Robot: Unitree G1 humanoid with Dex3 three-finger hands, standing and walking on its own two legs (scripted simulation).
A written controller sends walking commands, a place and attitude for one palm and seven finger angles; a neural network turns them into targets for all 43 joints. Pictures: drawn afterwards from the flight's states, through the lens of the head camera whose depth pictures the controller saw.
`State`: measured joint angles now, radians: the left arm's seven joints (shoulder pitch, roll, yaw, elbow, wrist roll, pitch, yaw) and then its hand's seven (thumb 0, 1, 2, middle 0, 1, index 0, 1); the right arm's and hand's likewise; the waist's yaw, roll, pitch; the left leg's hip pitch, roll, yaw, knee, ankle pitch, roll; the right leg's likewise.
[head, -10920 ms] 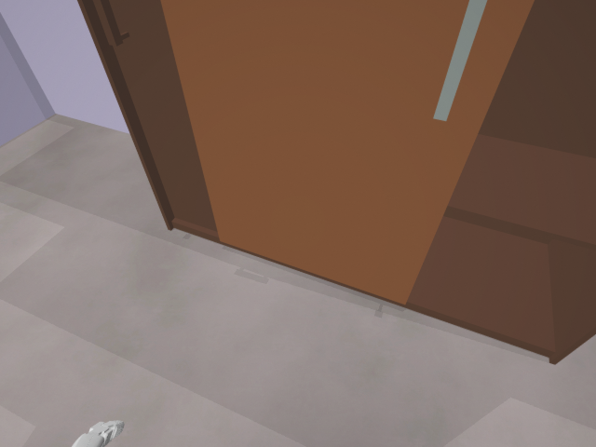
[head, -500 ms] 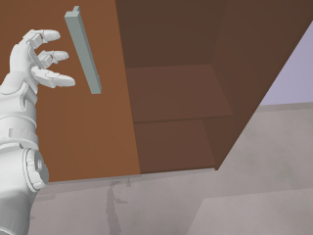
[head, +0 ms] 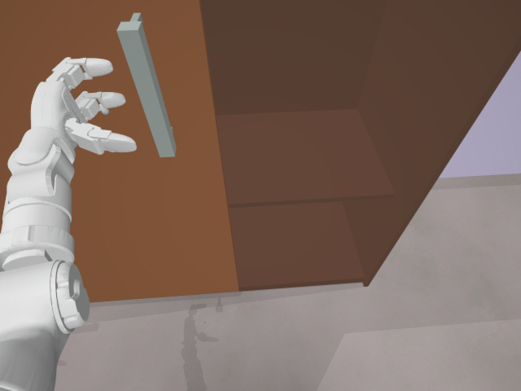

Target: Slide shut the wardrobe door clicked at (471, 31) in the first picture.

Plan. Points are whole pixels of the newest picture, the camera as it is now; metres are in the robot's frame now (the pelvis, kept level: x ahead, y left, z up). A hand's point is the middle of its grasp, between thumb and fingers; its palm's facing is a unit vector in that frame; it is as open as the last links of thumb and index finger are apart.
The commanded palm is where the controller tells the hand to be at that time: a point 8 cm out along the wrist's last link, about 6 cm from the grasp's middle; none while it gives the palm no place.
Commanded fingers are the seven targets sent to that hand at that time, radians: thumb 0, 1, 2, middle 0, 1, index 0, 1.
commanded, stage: move the hooked fingers beside the handle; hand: left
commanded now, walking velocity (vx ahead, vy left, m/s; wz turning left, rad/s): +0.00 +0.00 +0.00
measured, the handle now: (154, 92) +0.53 +0.17 +0.19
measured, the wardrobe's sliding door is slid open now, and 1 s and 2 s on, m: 0.51 0.51 0.51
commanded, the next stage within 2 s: feel for the door with the fingertips in 0.48 s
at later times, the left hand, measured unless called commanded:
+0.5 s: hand (115, 108) +0.46 +0.21 +0.20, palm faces +0.08 -1.00 -0.04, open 14.0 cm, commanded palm +0.44 +0.27 +0.19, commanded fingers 0.00 -0.50 0.30 -0.30 -1.20 -0.30 -1.20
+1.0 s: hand (131, 108) +0.48 +0.19 +0.19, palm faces +0.08 -1.00 -0.01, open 14.0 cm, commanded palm +0.45 +0.25 +0.19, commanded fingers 0.00 -0.50 0.30 -0.30 -1.20 -0.30 -1.20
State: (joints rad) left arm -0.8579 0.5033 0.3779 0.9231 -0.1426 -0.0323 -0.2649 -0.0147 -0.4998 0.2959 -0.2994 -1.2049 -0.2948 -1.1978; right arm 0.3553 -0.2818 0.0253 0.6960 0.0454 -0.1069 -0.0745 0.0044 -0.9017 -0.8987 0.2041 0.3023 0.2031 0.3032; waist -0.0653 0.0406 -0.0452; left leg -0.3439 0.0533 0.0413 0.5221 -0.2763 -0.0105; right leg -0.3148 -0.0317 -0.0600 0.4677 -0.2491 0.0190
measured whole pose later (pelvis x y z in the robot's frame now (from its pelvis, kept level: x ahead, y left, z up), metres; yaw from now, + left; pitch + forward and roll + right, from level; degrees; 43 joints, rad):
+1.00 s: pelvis +0.00 +0.00 +0.00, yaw -1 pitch +6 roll -1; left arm -0.93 0.49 0.38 1.04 -0.10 -0.08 -0.19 -0.01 -0.50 0.30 -0.30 -1.20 -0.30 -1.20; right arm 0.36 -0.28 0.03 0.69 0.04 -0.11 -0.06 0.00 -0.90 -0.90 0.20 0.30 0.20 0.30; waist -0.10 0.04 -0.04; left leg -0.36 0.06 0.06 0.53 -0.28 -0.01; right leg -0.35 -0.02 -0.04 0.50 -0.25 0.01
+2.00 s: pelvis +0.00 -0.01 +0.00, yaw -1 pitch +6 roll -1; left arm -0.91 0.44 0.36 0.98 -0.10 -0.05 -0.15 -0.01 -0.50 0.30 -0.30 -1.21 -0.30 -1.20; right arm 0.35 -0.28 0.02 0.69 0.04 -0.11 -0.05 0.00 -0.90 -0.90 0.20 0.30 0.20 0.30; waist -0.09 0.04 -0.04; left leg -0.36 0.07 0.04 0.53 -0.28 -0.02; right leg -0.34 -0.02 -0.05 0.50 -0.26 0.01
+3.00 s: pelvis -0.01 +0.00 +0.00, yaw -1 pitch +5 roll -1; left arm -0.92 0.35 0.31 0.95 -0.10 -0.04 -0.07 -0.01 -0.50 0.30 -0.30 -1.20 -0.30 -1.20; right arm 0.35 -0.26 0.02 0.71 0.03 -0.11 -0.04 0.00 -0.90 -0.90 0.20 0.30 0.20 0.30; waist -0.08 0.04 -0.04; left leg -0.35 0.06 0.05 0.53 -0.28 -0.01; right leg -0.34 -0.03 -0.04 0.50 -0.26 0.02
